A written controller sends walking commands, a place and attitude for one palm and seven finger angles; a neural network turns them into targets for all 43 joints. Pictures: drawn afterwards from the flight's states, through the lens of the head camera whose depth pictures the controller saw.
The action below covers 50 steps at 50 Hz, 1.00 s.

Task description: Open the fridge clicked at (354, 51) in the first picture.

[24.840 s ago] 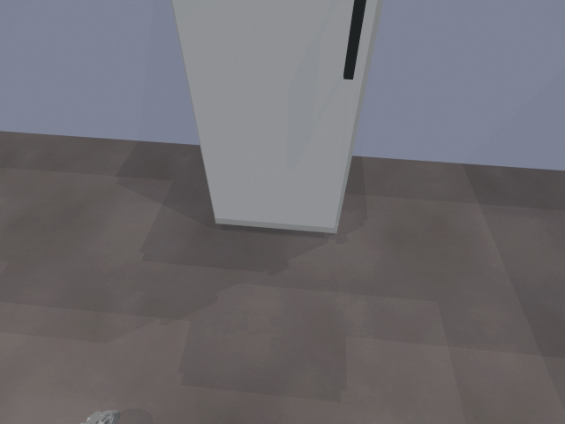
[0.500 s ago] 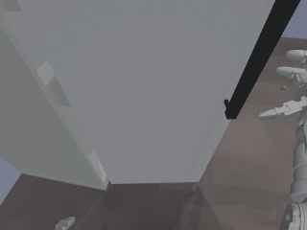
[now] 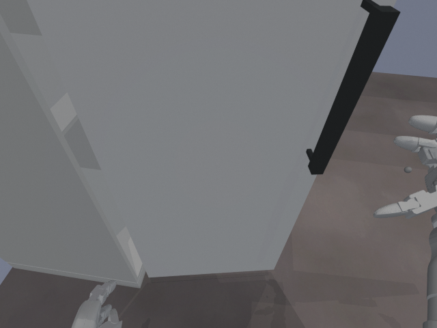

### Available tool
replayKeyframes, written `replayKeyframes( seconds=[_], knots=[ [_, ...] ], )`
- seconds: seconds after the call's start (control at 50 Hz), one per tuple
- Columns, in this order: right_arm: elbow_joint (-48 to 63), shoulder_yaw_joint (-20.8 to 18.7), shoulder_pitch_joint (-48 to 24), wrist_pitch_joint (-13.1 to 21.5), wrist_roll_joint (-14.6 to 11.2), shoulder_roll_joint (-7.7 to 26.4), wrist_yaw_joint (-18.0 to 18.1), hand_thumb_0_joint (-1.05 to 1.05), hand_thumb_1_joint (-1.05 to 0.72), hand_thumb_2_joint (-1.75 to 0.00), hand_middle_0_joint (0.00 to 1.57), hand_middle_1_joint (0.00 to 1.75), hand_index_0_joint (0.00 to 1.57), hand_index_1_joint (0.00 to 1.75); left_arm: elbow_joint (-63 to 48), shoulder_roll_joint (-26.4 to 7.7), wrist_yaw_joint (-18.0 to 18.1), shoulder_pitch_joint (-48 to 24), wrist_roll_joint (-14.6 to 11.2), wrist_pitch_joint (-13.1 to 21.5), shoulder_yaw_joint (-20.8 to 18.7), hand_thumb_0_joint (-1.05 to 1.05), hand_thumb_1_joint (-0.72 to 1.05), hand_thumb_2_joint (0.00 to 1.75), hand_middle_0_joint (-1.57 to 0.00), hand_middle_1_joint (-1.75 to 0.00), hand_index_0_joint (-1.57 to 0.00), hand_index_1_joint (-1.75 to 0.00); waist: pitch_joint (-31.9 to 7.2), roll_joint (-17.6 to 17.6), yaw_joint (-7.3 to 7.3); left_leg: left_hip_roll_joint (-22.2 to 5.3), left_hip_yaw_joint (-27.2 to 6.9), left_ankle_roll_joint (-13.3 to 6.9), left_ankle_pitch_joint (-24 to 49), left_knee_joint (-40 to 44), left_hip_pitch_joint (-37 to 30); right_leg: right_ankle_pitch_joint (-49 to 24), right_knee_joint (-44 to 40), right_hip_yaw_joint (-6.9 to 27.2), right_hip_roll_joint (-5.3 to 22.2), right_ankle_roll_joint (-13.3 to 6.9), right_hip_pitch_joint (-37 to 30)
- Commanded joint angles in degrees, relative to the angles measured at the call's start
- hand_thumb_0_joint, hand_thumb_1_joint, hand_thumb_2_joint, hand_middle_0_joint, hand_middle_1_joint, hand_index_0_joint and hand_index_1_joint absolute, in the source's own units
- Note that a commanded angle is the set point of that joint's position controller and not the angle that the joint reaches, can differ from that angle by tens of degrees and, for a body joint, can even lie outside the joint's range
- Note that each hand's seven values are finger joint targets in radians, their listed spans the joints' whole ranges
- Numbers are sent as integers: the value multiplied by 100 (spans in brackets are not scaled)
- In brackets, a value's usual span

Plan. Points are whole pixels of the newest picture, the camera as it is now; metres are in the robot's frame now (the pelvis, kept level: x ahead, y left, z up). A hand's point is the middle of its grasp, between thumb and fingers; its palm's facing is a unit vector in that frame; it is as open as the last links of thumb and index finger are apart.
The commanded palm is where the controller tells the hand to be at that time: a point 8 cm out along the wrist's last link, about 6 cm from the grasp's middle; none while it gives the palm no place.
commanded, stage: slip the hand off the handle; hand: right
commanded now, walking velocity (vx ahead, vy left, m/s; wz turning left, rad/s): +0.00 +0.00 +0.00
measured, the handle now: (337, 102) +0.47 -0.19 +0.21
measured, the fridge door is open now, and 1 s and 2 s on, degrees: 78 78 78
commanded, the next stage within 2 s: draw the hand back to the body in 0.12 s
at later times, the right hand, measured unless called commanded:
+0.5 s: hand (422, 197) +0.27 -0.26 +0.19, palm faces -0.02 +1.00 -0.04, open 14.7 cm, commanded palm +0.23 -0.31 +0.19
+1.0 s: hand out of the picture +0.22 -0.29 +0.17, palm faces +0.48 +0.85 -0.23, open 13.1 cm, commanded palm +0.18 -0.31 +0.19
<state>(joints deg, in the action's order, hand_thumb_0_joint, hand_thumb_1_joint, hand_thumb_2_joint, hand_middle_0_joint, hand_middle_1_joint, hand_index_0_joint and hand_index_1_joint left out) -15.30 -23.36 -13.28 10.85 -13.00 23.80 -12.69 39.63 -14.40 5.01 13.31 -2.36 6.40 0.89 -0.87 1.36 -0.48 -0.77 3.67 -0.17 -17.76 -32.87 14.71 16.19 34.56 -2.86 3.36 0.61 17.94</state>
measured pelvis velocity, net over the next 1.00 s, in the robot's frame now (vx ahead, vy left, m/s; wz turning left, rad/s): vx -0.01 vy -0.02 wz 0.00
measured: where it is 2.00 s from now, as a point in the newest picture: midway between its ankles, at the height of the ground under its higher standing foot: outside the picture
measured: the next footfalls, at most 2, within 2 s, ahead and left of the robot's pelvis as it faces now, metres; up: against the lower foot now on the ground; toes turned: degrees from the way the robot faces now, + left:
none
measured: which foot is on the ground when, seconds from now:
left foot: down 0.00-1.00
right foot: down 0.00-1.00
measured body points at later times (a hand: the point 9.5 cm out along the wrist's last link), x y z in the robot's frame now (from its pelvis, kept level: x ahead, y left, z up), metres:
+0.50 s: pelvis +0.00 +0.01 +0.00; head -0.04 +0.02 +0.45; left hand +0.18 +0.25 -0.06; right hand +0.27 -0.32 +0.19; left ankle +0.00 +0.12 -0.73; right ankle +0.02 -0.12 -0.73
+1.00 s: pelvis -0.01 -0.02 +0.01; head -0.03 -0.01 +0.46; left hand +0.18 +0.20 -0.07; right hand +0.19 -0.33 +0.18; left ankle +0.00 +0.12 -0.73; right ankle +0.02 -0.13 -0.73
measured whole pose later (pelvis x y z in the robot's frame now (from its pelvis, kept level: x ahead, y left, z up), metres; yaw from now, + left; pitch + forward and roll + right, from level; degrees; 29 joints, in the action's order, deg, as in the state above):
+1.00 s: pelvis -0.01 -0.02 +0.01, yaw +0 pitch -7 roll +1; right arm 12.2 -19.2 11.2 3.0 -6.0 18.2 5.5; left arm 41.1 -12.3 5.1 10.2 0.2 11.6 3.0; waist 4.1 1.6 -4.4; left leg -1.6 3.1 0.8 -11.3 -20.7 2.7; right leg 10.6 23.4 -3.6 1.8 -0.5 6.3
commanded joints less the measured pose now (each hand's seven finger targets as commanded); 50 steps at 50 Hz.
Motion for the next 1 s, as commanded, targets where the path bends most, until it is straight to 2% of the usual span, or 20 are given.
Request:
replayKeyframes(
  seconds=[0.0,0.06,0.1,0.22,0.24,0.26,0.3,0.36,0.46,0.48,0.6,0.64,0.72,0.74,0.76,0.78,0.8,0.86,0.94,0.98],
  knots=[
    [1596,-376,-1641,316,-209,1404,-62,0,55,-20,25,115,25,115,-832,-804,100,-580,-7,332,-232,0,90,90,-20,-30,-20,-30,-1044,189,21,221,-205,-25,1104,489,-114,-872,-523,229,-280,-131,-613],
    [1693,-583,-1277,303,-269,1553,-97,0,55,-20,25,115,25,115,-838,-822,122,-653,11,383,-216,0,90,90,-20,-30,-20,-30,-1036,236,-57,188,-244,-23,1100,490,-161,-848,-497,218,-293,-128,-597],
    [1846,-425,-1233,305,-318,1360,-163,0,55,-20,25,115,25,115,-861,-790,138,-726,1,414,-187,0,90,90,-20,-30,-20,-30,-972,231,-39,189,-231,-18,1072,497,-137,-829,-503,222,-300,-123,-619],
    [1496,-359,-1816,305,-334,1430,-225,0,55,-20,25,115,25,115,-699,-812,251,-805,0,476,-148,0,90,90,-20,-30,-20,-30,-765,236,79,127,-334,5,560,657,84,-441,-482,229,-308,-122,-521],
    [859,-108,-1372,-426,-502,1529,-635,0,55,-20,25,115,25,115,-771,-937,299,-941,-146,465,-127,0,90,90,-20,-30,-20,-30,-1025,389,-18,56,-473,-28,626,734,-308,-399,-575,208,-303,-161,-642],
    [1460,-218,-1679,-761,-621,1742,-838,0,55,-20,25,115,25,115,-928,-919,342,-1029,-223,470,-124,0,90,90,-20,-30,-20,-30,-1147,457,-58,15,-468,-3,801,780,-437,-511,-608,217,-317,-195,-780],
    [1606,-502,-1733,-1332,-708,2131,-1117,0,55,-20,25,115,25,115,-1041,-948,418,-1138,-231,487,-84,0,90,90,-20,-30,-20,-30,-1340,427,-126,13,-457,2,1140,808,-659,-851,-620,254,-338,-218,-907],
    [1628,-706,-1335,-1804,-947,2300,-1558,0,55,-20,25,115,25,115,-1182,-932,369,-1170,-243,516,16,0,90,90,-20,-30,-20,-30,-1140,155,-165,-25,-518,69,1567,883,-774,-1145,-628,343,-353,-217,-849],
    [1523,-1072,-379,-1717,-1175,2112,-1506,0,55,-20,25,115,25,115,-1331,-918,170,-1022,-238,561,-30,0,90,90,-20,-30,-20,-30,-860,-223,-244,-65,-562,157,1595,914,-716,-1055,-646,333,-298,-157,-691],
    [1578,-859,-383,-1733,-1152,1892,-1504,0,55,-20,25,115,25,115,-1354,-917,147,-1046,-255,569,-24,0,90,90,-20,-30,-20,-30,-786,-180,-215,-33,-518,131,1473,912,-644,-1018,-681,321,-297,-148,-691],
    [2516,-525,-405,-1787,-1035,1636,-1339,0,55,-20,25,115,25,115,-1447,-910,155,-1118,-270,656,-24,0,90,90,-20,-30,-20,-30,-581,326,-163,142,-298,1,659,1045,-353,-731,-910,321,-274,-153,-955],
    [2868,-715,-420,-1696,-1016,1836,-1231,0,51,-22,25,113,25,113,-1388,-932,195,-1159,-233,718,-18,0,90,90,-20,-30,-20,-30,-586,417,-178,168,-306,-33,542,1096,-396,-712,-942,344,-257,-157,-1047],
    [3031,-704,-336,-1605,-982,1755,-1134,0,37,-29,24,104,24,104,-1275,-891,246,-1135,-190,809,31,0,90,90,-20,-30,-20,-30,-567,653,-194,230,-142,-64,381,1157,-441,-539,-1181,414,-281,-139,-1127],
    [3745,-948,-241,-1086,-20,2136,230,0,33,-31,24,102,24,102,-1248,-746,140,-1042,117,906,13,0,90,90,-20,-30,-20,-30,48,545,-344,156,-254,-98,157,1511,-345,-285,-1261,338,-264,-55,-868],
    [3255,-345,519,-943,34,1049,759,0,30,-32,24,100,24,100,-1066,-696,138,-1136,173,956,37,0,90,90,-20,-30,-20,-30,223,497,-187,150,-135,-106,87,1547,-293,5,-1422,359,-245,-9,-891],
    [3382,-135,985,-859,182,674,1110,0,26,-34,24,98,24,98,-1021,-680,131,-1109,160,937,-4,0,90,90,-20,-30,-20,-30,230,411,-225,150,-100,-91,93,1532,-420,141,-1524,341,-196,-14,-942],
    [3629,-157,1069,-747,303,745,1361,0,22,-36,24,96,24,96,-954,-712,112,-1099,164,914,-37,0,90,90,-20,-30,-20,-30,98,508,-222,167,-102,-85,112,1521,-542,203,-1615,313,-196,-26,-1011],
    [4158,-171,1023,-443,613,865,1811,0,12,-41,24,89,24,89,-835,-729,81,-1077,235,894,-123,0,90,90,-20,-30,-20,-30,-406,595,-236,200,-128,-96,350,1532,-897,-11,-1751,255,-189,-61,-1267],
    [4041,-36,1271,-305,801,700,2038,0,-3,-48,23,81,23,81,-682,-672,83,-1097,276,804,-150,0,90,90,-20,-30,-20,-30,-301,364,-240,245,-110,-104,598,1646,-1084,-428,-1844,207,-190,-75,-1420],
    [4219,76,1257,-242,858,593,2073,0,-10,-51,23,77,23,77,-695,-621,78,-1156,278,767,-155,0,90,90,-20,-30,-20,-30,-293,563,-242,239,-115,-102,667,1664,-1116,-558,-1864,178,-204,-66,-1505]
  ],
)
